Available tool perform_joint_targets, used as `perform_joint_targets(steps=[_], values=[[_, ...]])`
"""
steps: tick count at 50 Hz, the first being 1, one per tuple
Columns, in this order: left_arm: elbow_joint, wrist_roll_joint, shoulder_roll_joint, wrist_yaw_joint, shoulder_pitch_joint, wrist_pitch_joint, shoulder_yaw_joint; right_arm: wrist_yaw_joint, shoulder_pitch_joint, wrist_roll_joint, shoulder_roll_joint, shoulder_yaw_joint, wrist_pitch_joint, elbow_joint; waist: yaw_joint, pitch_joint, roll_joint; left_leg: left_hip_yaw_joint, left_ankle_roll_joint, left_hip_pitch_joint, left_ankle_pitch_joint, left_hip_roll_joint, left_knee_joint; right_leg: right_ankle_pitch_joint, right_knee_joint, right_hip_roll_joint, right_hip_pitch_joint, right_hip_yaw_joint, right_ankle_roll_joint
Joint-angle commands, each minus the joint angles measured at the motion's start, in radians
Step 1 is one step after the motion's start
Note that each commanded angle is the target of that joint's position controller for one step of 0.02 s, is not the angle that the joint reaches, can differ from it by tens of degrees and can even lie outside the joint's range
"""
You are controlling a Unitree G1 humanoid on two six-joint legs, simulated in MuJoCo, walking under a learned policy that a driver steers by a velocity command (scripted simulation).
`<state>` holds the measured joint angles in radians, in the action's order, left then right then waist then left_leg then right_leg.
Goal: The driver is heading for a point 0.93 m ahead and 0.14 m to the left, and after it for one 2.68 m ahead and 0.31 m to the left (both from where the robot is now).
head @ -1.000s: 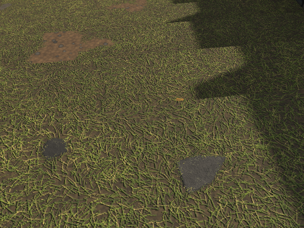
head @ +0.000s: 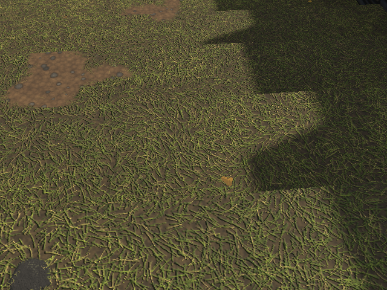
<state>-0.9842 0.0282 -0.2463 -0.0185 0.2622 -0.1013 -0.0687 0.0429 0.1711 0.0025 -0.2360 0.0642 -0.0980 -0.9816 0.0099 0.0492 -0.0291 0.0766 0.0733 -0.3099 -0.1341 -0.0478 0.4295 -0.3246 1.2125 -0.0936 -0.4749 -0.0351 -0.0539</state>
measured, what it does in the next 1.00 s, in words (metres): walks ahead, turning left: right foot, then left foot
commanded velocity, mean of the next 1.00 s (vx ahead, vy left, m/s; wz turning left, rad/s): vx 0.30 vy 0.00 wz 0.24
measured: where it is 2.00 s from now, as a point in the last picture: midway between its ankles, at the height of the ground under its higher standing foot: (153, 197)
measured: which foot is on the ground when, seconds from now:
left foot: down 0.00-0.40, up 0.42-0.82, down 0.84-1.00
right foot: up 0.00-0.36, down 0.38-0.86, up 0.88-1.00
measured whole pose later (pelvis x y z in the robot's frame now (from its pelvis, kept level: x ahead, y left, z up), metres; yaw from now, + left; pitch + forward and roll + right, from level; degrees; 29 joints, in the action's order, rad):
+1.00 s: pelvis +0.34 +0.00 +0.01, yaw +17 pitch +0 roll -3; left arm -0.81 -0.06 -0.19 0.00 0.11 -0.09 -0.07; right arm 0.02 0.43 0.06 -0.19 0.07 -0.14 -0.94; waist 0.07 0.03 0.01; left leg -0.03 0.08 -0.11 -0.28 0.00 0.39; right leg -0.30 0.86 -0.01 -0.48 -0.01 -0.05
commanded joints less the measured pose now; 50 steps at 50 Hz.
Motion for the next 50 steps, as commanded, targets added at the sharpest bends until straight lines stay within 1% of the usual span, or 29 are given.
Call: perform_joint_targets(steps=[1, 3, 4, 5, 7, 13, 17, 18, 19, 20, 21, 22, 23, 24, 25, 26, 28, 31, 34, 37, 41, 42, 43, 44, 45, 46, 47, 48, 50], values=[[0.033, -0.006, -0.043, -0.011, 0.088, 0.017, -0.020, -0.005, -0.005, 0.004, -0.086, 0.009, -0.020, 0.033, -0.039, -0.062, 0.107, -0.273, 0.168, 0.063, 0.009, 0.263, -0.299, 0.071, -0.052, -0.083, -0.090, -0.033, 0.000], [0.066, -0.015, -0.064, -0.013, 0.006, 0.024, -0.027, -0.022, 0.036, 0.006, -0.119, 0.014, -0.021, 0.021, -0.029, -0.027, 0.088, -0.244, 0.177, 0.073, 0.044, 0.264, -0.324, 0.160, -0.156, -0.091, -0.168, -0.029, 0.025], [0.040, -0.172, 0.101, 0.042, 0.049, 0.019, 0.044, -0.015, 0.154, 0.113, 0.009, -0.015, -0.054, -0.006, -0.001, 0.025, 0.060, -0.247, 0.201, 0.096, -0.020, 0.272, -0.313, 0.280, -0.150, -0.068, -0.230, -0.058, -0.001], [0.045, -0.171, 0.088, 0.061, 0.023, 0.021, 0.039, -0.002, 0.207, 0.115, -0.001, -0.014, -0.059, -0.027, 0.008, 0.045, 0.062, -0.242, 0.209, 0.140, -0.026, 0.281, -0.311, 0.332, -0.212, -0.062, -0.313, -0.064, -0.006], [0.089, -0.137, -0.013, 0.075, -0.094, 0.022, 0.024, 0.018, 0.198, 0.092, -0.029, -0.021, -0.057, -0.015, 0.020, 0.024, 0.080, -0.198, 0.208, 0.148, 0.004, 0.260, -0.302, 0.433, -0.337, -0.048, -0.320, -0.025, -0.001], [0.169, -0.096, -0.017, 0.075, -0.274, 0.039, 0.044, 0.034, 0.310, 0.074, -0.069, -0.021, -0.037, -0.044, 0.045, 0.026, 0.092, -0.128, 0.195, 0.241, 0.327, 0.267, -0.261, 0.471, -0.600, 0.014, -0.197, 0.044, 0.007], [0.171, -0.074, -0.063, 0.065, -0.279, 0.026, 0.027, 0.012, 0.254, 0.051, -0.124, 0.009, -0.030, -0.031, -0.005, -0.022, 0.090, -0.091, 0.092, 0.355, 0.568, 0.267, -0.123, 0.439, -0.733, 0.055, -0.061, 0.042, -0.025], [0.151, -0.059, -0.090, 0.061, -0.224, 0.013, 0.014, 0.008, 0.237, 0.045, -0.132, 0.016, -0.027, -0.025, -0.041, -0.067, 0.075, -0.064, 0.048, 0.331, 0.651, 0.225, -0.043, 0.517, -0.773, 0.081, 0.082, 0.071, -0.053], [0.121, -0.041, -0.143, 0.055, -0.144, -0.004, -0.002, 0.010, 0.277, 0.037, -0.108, 0.014, -0.024, -0.023, -0.054, -0.180, 0.041, -0.046, -0.013, 0.272, 0.622, 0.156, 0.054, 0.725, -0.748, 0.072, 0.323, 0.075, -0.114], [0.111, -0.049, -0.207, 0.058, -0.045, -0.009, -0.006, 0.006, 0.481, 0.050, 0.040, -0.025, -0.023, -0.035, -0.002, -0.443, -0.120, -0.024, -0.081, 0.041, 0.193, 0.064, 0.289, 1.141, -0.637, -0.176, 0.778, -0.125, -0.336], [0.084, -0.044, -0.184, 0.063, 0.123, -0.004, 0.004, 0.014, 0.516, 0.050, 0.071, -0.045, -0.024, -0.008, -0.056, -0.642, -0.247, -0.053, -0.127, -0.141, -0.535, -0.024, 0.572, 1.090, -0.762, -0.408, 1.011, -0.495, -0.482], [0.041, -0.067, -0.191, 0.042, 0.207, -0.010, -0.017, 0.012, 0.315, 0.035, -0.020, -0.007, -0.004, 0.040, -0.123, -0.492, -0.115, -0.139, -0.105, -0.232, -0.612, 0.023, 0.722, 0.797, -0.846, -0.359, 0.854, -0.472, -0.370], [0.066, -0.042, -0.217, 0.020, 0.077, -0.018, -0.033, -0.004, 0.227, 0.038, -0.029, 0.001, 0.006, 0.062, -0.082, -0.279, -0.066, -0.145, -0.094, -0.253, -0.572, 0.091, 0.762, 0.586, -0.909, -0.317, 0.582, -0.338, -0.275], [0.111, -0.019, -0.135, 0.004, -0.073, -0.013, -0.011, -0.024, 0.258, 0.050, -0.021, -0.001, 0.011, 0.044, -0.015, -0.206, -0.050, -0.143, -0.104, -0.181, -0.535, 0.146, 0.701, 0.497, -0.964, -0.267, 0.409, -0.240, -0.224], [0.129, -0.010, -0.070, 0.003, -0.135, -0.014, 0.009, -0.032, 0.281, 0.057, 0.037, -0.016, 0.011, 0.031, 0.030, -0.138, -0.067, -0.147, -0.125, -0.127, -0.493, 0.172, 0.628, 0.521, -0.996, -0.230, 0.283, -0.171, -0.192], [0.143, -0.020, -0.061, 0.002, -0.142, -0.015, 0.007, -0.035, 0.292, 0.056, 0.056, -0.021, 0.010, 0.025, 0.039, -0.119, -0.050, -0.125, -0.143, -0.071, -0.455, 0.173, 0.615, 0.571, -1.015, -0.206, 0.214, -0.106, -0.186], [0.183, -0.057, -0.140, -0.007, -0.181, -0.026, -0.033, -0.025, 0.337, 0.045, 0.011, -0.001, 0.012, 0.021, 0.061, -0.166, -0.021, -0.061, -0.140, -0.002, -0.340, 0.134, 0.650, 0.577, -1.025, -0.166, 0.162, 0.017, -0.211], [0.220, -0.067, -0.143, -0.019, -0.205, -0.034, -0.057, -0.010, 0.308, 0.050, -0.008, 0.001, 0.011, 0.046, 0.046, -0.133, -0.030, -0.037, -0.125, -0.009, -0.246, 0.151, 0.601, 0.392, -1.057, -0.171, 0.127, 0.083, -0.225], [0.231, -0.066, -0.109, -0.025, -0.171, -0.039, -0.062, -0.015, 0.237, 0.061, -0.027, -0.005, 0.021, 0.092, 0.015, -0.102, -0.025, -0.082, -0.094, -0.062, -0.257, 0.205, 0.488, 0.227, -1.076, -0.247, 0.212, 0.029, -0.230], [0.243, -0.068, -0.098, -0.021, -0.153, -0.040, -0.061, -0.016, 0.241, 0.062, -0.048, 0.004, 0.026, 0.100, 0.000, -0.070, -0.048, -0.069, -0.035, -0.073, -0.269, 0.187, 0.399, -0.073, -1.107, -0.276, 0.286, -0.010, -0.191], [0.258, -0.070, -0.098, -0.019, -0.207, -0.014, -0.049, 0.005, 0.269, 0.036, -0.050, 0.024, -0.012, 0.086, 0.036, -0.061, -0.011, 0.000, 0.045, 0.110, -0.159, 0.116, 0.126, -0.252, -1.020, -0.231, 0.262, 0.063, -0.138], [0.248, -0.079, -0.072, -0.019, -0.201, -0.004, -0.039, 0.009, 0.284, 0.042, -0.059, 0.033, -0.033, 0.079, 0.039, -0.061, 0.020, -0.020, 0.067, 0.174, -0.161, 0.097, 0.038, -0.271, -0.936, -0.195, 0.234, 0.097, -0.128], [0.247, -0.098, -0.012, -0.017, -0.197, 0.004, -0.018, -0.001, 0.316, 0.061, -0.087, 0.046, -0.054, 0.075, 0.048, -0.052, 0.105, -0.170, 0.123, 0.239, -0.220, 0.167, -0.066, -0.201, -0.750, -0.120, 0.160, 0.162, -0.094], [0.330, -0.106, 0.051, -0.009, -0.275, -0.009, 0.005, -0.021, 0.354, 0.047, -0.185, 0.062, -0.072, 0.093, 0.090, -0.041, 0.306, -0.683, 0.323, 0.346, -0.314, 0.408, -0.231, -0.216, -0.523, 0.068, -0.153, 0.170, 0.000], [0.308, -0.075, 0.022, 0.020, -0.311, -0.011, 0.003, -0.029, 0.332, 0.082, -0.149, 0.054, -0.082, 0.080, 0.117, 0.071, 0.213, -0.727, 0.279, 0.333, -0.505, 0.406, -0.316, -0.176, -0.452, 0.059, -0.302, -0.035, -0.005], [0.301, -0.065, -0.020, 0.027, -0.306, -0.006, -0.012, -0.029, 0.249, 0.070, -0.136, 0.056, -0.079, 0.094, 0.078, 0.078, 0.198, -0.637, 0.231, 0.350, -0.455, 0.371, -0.306, -0.115, -0.385, 0.067, -0.344, -0.043, -0.007], [0.276, -0.072, -0.069, 0.021, -0.276, -0.004, -0.033, -0.030, 0.259, 0.051, -0.108, 0.050, -0.068, 0.089, 0.071, 0.035, 0.160, -0.565, 0.218, 0.395, -0.369, 0.336, -0.285, -0.068, -0.322, 0.062, -0.334, -0.029, -0.001], [0.263, -0.092, -0.055, 0.015, -0.265, -0.008, -0.031, -0.028, 0.315, 0.047, -0.075, 0.036, -0.061, 0.066, 0.077, 0.020, 0.151, -0.524, 0.209, 0.417, -0.293, 0.318, -0.268, -0.021, -0.292, 0.062, -0.331, -0.027, -0.004], [0.255, -0.091, 0.017, 0.015, -0.260, -0.014, -0.010, -0.015, 0.338, 0.064, -0.027, 0.014, -0.038, 0.048, 0.050, 0.049, 0.125, -0.437, 0.181, 0.345, -0.192, 0.285, -0.271, 0.130, -0.299, 0.056, -0.283, -0.009, -0.001]])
